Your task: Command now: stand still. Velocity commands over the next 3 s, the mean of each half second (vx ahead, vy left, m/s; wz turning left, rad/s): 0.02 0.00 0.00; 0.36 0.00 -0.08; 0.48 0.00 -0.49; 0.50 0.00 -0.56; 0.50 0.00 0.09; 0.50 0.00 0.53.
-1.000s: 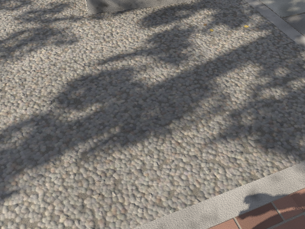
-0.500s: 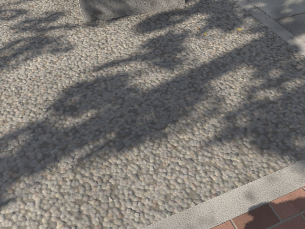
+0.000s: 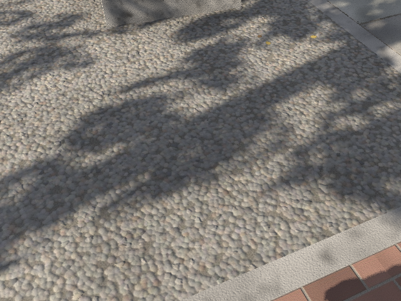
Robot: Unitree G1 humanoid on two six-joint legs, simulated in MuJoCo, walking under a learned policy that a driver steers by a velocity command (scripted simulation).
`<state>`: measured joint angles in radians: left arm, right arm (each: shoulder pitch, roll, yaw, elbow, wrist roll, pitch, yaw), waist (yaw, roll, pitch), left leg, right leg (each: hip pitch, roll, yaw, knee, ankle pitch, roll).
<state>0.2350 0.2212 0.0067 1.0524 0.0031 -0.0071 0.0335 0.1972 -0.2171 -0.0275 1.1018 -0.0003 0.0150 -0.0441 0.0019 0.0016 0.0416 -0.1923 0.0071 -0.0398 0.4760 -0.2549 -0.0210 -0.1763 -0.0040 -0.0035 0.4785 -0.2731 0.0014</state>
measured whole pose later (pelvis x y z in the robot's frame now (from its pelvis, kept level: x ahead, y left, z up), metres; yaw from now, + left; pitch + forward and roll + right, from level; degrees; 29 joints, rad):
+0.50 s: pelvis +0.01 +0.00 +0.00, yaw +0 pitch -1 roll +0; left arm 0.30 0.20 0.01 1.08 -0.01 0.00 0.04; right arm 0.27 -0.20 -0.01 1.13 0.01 0.01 -0.05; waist 0.00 0.00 0.01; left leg -0.23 0.01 -0.04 0.55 -0.36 0.00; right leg -0.20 0.00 0.00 0.53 -0.34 -0.02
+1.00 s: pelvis +0.18 +0.02 -0.01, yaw -4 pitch +2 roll +1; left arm 0.02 0.23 0.03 0.88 -0.03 -0.08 -0.04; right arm 0.51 -0.19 -0.01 1.10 0.00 -0.09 -0.02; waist -0.08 -0.03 0.02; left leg 0.16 -0.02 0.09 0.15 -0.35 0.02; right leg -0.67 -0.06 -0.05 0.67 -0.02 -0.06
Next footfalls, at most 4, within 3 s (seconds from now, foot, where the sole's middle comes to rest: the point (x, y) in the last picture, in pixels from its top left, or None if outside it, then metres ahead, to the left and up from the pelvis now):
1.10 right None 0.42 -0.11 -0.78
1.58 left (208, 238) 0.74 0.01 -0.78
2.10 right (307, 217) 0.83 -0.37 -0.78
2.66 left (290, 143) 1.21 -0.37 -0.78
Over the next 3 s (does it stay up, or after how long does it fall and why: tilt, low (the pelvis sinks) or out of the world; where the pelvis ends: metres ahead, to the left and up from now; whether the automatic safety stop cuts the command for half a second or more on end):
stays up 1.19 -0.44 0.01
